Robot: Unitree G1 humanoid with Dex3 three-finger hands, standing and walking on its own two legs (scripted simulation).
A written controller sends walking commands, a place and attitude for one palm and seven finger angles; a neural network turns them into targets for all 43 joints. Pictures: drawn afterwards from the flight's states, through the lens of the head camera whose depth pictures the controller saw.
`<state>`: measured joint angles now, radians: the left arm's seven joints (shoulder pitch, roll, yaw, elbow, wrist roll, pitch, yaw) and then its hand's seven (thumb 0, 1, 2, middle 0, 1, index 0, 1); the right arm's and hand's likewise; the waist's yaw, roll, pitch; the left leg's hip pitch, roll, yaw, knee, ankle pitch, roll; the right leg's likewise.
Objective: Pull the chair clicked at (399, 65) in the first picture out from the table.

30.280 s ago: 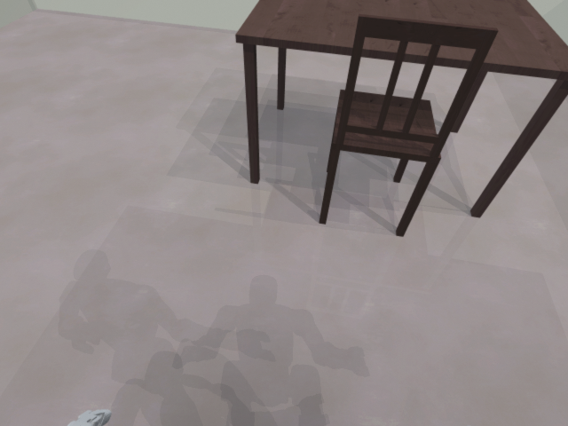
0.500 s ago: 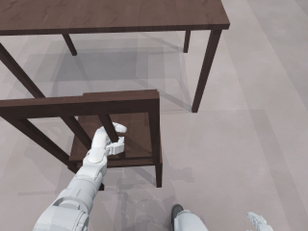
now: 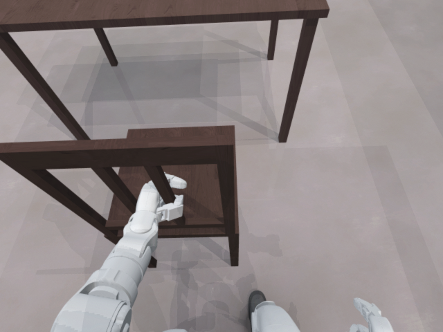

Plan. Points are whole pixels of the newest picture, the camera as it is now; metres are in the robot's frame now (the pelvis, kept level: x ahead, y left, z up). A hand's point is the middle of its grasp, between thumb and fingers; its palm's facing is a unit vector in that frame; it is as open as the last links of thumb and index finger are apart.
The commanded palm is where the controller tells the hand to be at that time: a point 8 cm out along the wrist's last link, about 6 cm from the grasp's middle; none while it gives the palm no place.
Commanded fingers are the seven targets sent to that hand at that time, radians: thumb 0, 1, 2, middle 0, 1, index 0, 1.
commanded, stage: step backward, pulling the chair out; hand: left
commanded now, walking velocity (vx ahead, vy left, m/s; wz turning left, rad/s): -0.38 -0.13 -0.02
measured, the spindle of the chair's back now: (128, 199) +0.38 +0.21 -0.06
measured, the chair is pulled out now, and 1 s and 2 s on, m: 0.46 0.61 0.61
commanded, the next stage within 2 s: stop walking, hand still on the chair in 0.28 s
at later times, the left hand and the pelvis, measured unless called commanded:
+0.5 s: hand (167, 258) +0.25 +0.11 -0.06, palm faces -0.10 -0.98 -0.16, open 5.3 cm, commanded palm +0.24 +0.16 -0.04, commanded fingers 0.00 0.90 0.90 -0.50 -1.45 -0.50 -1.45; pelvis -0.10 +0.02 -0.01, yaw -2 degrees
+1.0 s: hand (165, 285) +0.20 +0.11 -0.06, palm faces -0.12 -0.98 -0.17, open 5.4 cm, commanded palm +0.19 +0.16 -0.04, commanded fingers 0.00 0.90 0.90 -0.50 -1.45 -0.50 -1.45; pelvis -0.06 +0.02 +0.00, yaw -3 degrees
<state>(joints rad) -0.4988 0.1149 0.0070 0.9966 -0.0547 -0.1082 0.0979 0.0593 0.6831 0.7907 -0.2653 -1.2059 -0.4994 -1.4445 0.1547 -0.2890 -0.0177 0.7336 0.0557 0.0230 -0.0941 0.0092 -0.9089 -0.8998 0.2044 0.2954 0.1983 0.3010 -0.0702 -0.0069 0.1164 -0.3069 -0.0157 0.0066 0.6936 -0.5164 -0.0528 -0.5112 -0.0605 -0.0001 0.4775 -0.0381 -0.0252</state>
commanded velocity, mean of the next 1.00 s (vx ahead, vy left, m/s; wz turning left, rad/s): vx -0.03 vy -0.04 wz -0.01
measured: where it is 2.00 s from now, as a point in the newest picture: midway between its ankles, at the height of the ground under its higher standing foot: outside the picture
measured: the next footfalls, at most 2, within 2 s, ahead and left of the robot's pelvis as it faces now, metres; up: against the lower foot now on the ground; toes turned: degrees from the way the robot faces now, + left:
left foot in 0.06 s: -0.06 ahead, +0.16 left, +0.00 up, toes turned +1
right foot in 0.20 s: +0.04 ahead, -0.09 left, +0.00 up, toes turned -5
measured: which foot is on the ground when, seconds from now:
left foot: up 0.00-0.04, down 0.06-1.00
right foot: down 0.00-0.08, up 0.10-0.18, down 0.20-1.00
